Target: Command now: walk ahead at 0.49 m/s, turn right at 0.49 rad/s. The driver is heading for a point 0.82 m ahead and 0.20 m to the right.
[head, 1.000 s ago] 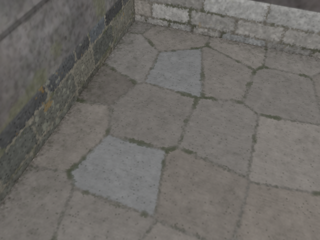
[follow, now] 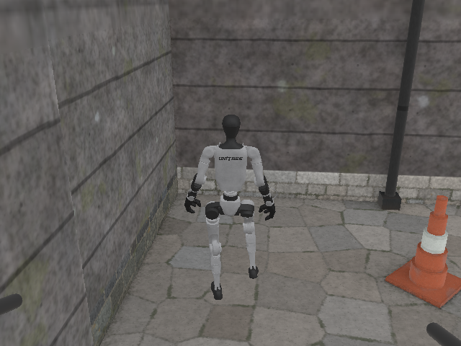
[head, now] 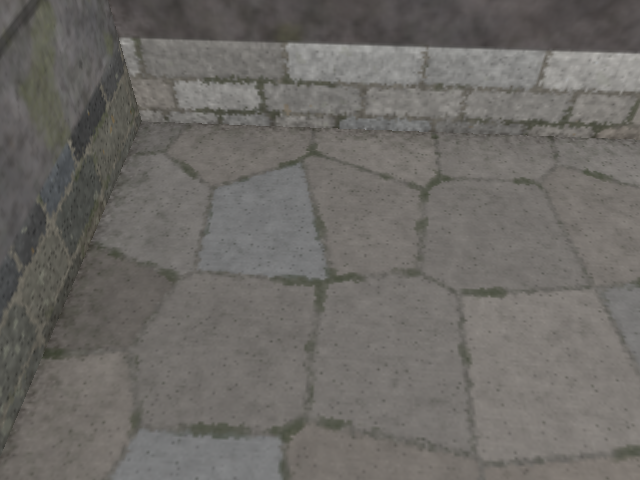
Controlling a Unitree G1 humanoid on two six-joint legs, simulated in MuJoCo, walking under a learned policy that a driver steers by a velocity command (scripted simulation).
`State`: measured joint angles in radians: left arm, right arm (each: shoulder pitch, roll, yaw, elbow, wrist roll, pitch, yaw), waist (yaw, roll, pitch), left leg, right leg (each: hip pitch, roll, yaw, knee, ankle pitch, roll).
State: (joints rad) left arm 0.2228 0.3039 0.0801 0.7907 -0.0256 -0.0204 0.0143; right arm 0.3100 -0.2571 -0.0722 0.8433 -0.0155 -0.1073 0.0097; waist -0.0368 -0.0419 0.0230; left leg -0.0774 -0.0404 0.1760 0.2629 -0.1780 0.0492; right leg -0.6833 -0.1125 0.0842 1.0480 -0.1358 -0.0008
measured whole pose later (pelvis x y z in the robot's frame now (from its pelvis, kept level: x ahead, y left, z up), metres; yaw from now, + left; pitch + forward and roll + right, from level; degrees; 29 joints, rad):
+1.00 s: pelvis +0.56 -0.13 +0.00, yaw -27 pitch +1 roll +1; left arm 0.24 0.29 0.05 0.70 -0.01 -0.05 0.01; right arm 0.30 -0.26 -0.05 0.84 0.00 -0.10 0.03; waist -0.04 -0.05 0.02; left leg -0.20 -0.06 0.02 0.35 -0.17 0.06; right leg -0.57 -0.06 0.05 1.06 -0.29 -0.02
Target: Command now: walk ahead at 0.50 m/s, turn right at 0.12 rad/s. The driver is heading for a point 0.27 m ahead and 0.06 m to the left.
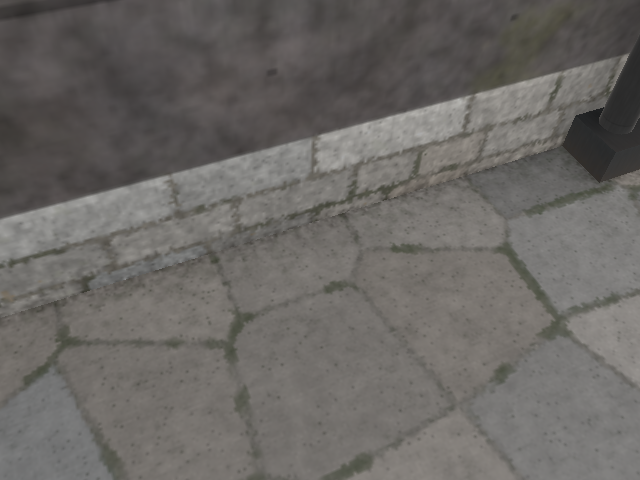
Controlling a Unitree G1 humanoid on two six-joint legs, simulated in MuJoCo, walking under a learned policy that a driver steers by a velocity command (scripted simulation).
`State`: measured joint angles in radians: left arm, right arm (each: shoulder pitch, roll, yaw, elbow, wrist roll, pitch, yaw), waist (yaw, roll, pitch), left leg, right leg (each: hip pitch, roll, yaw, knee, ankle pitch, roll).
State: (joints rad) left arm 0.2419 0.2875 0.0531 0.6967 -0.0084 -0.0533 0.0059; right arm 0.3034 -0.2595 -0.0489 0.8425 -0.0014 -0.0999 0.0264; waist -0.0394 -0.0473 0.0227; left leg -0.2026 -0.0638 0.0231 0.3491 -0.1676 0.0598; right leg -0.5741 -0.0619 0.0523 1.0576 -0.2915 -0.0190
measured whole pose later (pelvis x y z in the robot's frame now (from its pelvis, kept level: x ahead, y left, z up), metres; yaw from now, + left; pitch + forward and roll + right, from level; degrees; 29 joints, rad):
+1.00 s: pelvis +0.26 -0.02 -0.01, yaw +0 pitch -1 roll -1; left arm 0.14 0.24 0.03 0.94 0.01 0.01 0.03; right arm 0.17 -0.24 0.00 0.96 0.00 -0.02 -0.03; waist 0.00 0.00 0.04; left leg -0.20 0.03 -0.01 0.55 -0.33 -0.02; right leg -0.26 0.01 -0.01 0.52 -0.24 0.00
